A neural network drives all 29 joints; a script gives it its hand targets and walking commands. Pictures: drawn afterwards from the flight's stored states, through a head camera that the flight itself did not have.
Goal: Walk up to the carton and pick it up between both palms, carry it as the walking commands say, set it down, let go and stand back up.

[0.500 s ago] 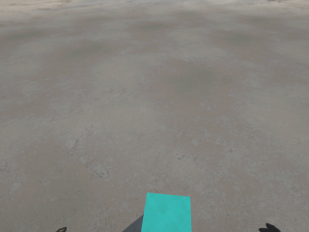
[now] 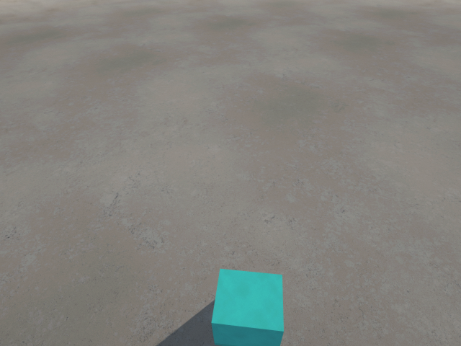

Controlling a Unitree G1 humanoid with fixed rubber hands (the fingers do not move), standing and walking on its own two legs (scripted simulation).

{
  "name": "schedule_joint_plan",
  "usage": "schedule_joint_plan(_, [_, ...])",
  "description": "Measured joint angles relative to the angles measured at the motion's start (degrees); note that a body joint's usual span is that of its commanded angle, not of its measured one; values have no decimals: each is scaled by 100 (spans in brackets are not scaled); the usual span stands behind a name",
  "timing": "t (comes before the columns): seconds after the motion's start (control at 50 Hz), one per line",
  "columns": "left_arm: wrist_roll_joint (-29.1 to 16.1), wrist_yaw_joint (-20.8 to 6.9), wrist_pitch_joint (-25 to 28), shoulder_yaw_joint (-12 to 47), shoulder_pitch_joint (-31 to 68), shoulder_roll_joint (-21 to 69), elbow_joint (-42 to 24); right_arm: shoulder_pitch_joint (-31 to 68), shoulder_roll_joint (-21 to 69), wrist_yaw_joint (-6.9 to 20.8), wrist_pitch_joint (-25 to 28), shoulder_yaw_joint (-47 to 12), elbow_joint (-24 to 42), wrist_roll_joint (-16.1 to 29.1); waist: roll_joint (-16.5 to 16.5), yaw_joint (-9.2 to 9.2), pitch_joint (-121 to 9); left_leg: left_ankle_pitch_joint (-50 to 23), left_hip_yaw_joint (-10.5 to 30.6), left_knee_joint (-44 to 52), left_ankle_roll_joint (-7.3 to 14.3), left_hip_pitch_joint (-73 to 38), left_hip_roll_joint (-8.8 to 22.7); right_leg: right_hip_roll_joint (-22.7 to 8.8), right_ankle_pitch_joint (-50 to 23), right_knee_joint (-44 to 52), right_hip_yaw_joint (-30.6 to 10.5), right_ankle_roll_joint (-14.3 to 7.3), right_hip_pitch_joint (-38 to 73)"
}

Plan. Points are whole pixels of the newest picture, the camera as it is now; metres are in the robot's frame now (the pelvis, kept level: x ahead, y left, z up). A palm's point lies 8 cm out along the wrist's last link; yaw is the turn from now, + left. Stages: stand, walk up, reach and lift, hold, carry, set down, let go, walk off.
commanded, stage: stand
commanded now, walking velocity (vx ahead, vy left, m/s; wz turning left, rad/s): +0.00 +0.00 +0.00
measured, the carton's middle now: (248, 309) +0.48 -0.02 -0.67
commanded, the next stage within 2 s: none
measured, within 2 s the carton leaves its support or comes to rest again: neither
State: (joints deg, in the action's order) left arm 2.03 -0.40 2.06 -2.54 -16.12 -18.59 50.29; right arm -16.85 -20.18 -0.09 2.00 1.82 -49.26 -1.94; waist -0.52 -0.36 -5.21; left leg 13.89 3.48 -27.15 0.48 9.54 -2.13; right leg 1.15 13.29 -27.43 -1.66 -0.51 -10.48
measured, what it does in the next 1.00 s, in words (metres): stands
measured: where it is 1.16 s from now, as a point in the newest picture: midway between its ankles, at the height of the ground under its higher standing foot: outside the picture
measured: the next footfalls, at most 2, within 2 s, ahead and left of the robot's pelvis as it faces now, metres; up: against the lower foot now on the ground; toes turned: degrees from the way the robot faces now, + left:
none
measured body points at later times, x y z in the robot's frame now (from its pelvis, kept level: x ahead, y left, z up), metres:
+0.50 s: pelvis -0.02 +0.01 +0.00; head -0.06 +0.01 +0.45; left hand +0.05 +0.31 -0.12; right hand +0.06 -0.29 -0.12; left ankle +0.01 +0.12 -0.74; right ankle +0.02 -0.11 -0.74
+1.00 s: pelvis -0.02 +0.01 +0.00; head -0.04 +0.00 +0.45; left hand +0.05 +0.31 -0.12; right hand +0.07 -0.30 -0.12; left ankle +0.01 +0.12 -0.74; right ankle +0.02 -0.11 -0.74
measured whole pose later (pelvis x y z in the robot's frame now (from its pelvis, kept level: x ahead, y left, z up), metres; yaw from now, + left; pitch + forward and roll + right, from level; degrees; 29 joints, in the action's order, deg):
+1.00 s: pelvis -0.02 +0.01 +0.00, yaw +0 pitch -5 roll +0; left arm 1.1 -0.1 1.5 -0.5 -11.1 -19.6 61.1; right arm -9.8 -20.8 -0.1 1.6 0.7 -60.4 -0.2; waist -0.5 -0.4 0.4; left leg 10.3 3.7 -22.9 1.1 7.9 -3.0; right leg 0.1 10.2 -23.7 -2.2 0.5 -8.9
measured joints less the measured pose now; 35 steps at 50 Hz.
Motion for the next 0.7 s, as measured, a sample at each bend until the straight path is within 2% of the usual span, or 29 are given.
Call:
schedule_joint_plan(0.26, [-37,20,-61,64,178,-44,507,145,-49,4,-4,-67,-500,69,2,49,224,-175,-5,153,47,-79,-57,-62,-155,137,-25,60,78])
schedule_joint_plan(0.7, [-78,-17,-53,158,277,-95,944,487,-33,23,2,-108,-919,117,10,-23,404,-347,-11,320,82,-50,-121,-128,-277,224,-68,111,15])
